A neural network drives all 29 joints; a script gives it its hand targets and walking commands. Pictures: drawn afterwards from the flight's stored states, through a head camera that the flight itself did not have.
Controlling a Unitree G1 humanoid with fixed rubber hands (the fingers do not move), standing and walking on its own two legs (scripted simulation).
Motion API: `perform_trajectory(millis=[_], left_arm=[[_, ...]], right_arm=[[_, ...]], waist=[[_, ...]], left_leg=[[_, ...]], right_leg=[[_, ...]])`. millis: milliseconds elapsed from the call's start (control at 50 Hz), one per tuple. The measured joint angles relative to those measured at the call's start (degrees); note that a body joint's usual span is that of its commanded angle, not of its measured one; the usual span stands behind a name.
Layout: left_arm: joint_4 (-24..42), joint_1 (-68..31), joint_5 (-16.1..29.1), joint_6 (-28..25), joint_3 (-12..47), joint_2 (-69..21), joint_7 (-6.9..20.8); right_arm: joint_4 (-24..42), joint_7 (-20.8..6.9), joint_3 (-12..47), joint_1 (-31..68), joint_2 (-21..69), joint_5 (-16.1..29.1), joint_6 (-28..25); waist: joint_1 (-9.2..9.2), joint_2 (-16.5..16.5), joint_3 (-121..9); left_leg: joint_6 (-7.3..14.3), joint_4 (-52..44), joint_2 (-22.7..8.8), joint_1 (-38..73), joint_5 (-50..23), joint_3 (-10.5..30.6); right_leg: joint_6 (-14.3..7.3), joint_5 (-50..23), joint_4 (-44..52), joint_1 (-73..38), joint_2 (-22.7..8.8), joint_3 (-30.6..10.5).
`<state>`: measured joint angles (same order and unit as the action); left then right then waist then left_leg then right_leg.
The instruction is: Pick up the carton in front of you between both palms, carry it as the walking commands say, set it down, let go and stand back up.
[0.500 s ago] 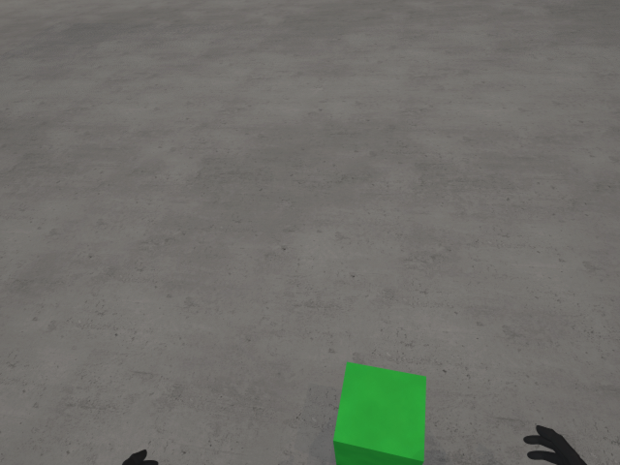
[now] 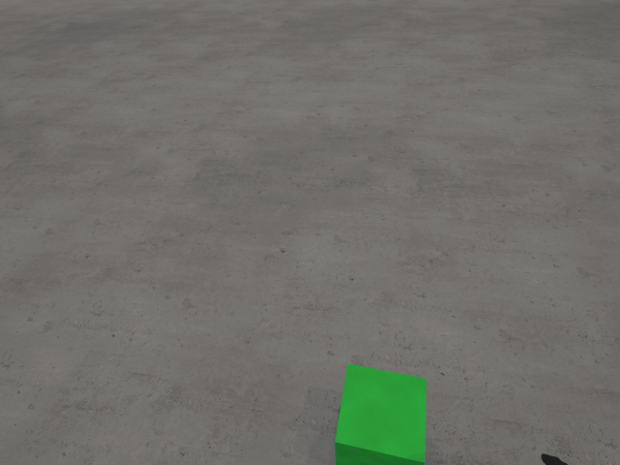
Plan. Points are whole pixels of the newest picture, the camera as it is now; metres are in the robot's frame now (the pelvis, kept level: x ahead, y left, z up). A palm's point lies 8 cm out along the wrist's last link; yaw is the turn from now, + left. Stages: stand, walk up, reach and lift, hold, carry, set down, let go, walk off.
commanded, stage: stand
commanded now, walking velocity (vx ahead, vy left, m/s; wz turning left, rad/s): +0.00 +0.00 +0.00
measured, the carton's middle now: (379, 424) +0.39 -0.12 -0.65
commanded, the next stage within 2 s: none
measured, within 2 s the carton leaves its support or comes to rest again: neither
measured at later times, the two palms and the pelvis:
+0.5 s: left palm out of the picture +0.08 +0.31 -0.10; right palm out of the picture +0.09 -0.30 -0.10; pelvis -0.01 +0.01 +0.00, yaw -1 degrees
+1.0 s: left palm out of the picture +0.08 +0.31 -0.10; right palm out of the picture +0.07 -0.31 -0.10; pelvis -0.01 +0.00 +0.00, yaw -1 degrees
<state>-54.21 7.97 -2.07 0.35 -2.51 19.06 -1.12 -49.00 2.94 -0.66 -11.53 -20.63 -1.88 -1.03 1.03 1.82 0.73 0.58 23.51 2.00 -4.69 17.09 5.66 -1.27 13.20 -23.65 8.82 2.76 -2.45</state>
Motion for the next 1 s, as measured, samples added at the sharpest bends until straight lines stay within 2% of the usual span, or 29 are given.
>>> perform_trajectory(millis=[260, 1000], left_arm=[[-2.87, -0.12, 0.62, -0.62, 0.67, 0.98, 0.47], [-5.68, -1.3, 1.08, -0.92, 1.53, 2.33, 0.57]], right_arm=[[-2.42, -1.12, -0.08, 0.92, -1.45, 0.26, -0.01], [-6.71, -1.25, 0.72, 1.94, -1.74, 1.12, 0.06]], waist=[[-0.38, -0.36, 0.78], [-0.48, -0.85, 1.21]], left_leg=[[0.47, -1.45, 0.43, -0.12, -1.55, -0.46], [0.04, -3.66, -0.1, 2.1, -2.59, -1.19]], right_leg=[[0.54, -1.54, 1.42, 0.18, -0.5, -0.53], [0.16, -2.38, 2.57, -1.28, -0.06, -1.27]])
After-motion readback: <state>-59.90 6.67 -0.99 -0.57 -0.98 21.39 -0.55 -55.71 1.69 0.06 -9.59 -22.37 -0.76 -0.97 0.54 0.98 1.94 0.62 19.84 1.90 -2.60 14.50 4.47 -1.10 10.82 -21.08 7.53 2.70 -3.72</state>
